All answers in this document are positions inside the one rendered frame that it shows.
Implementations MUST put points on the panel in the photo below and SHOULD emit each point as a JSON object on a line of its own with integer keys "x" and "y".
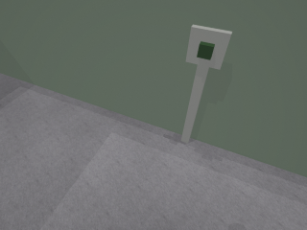
{"x": 200, "y": 34}

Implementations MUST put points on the button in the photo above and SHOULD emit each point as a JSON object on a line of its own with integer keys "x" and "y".
{"x": 205, "y": 50}

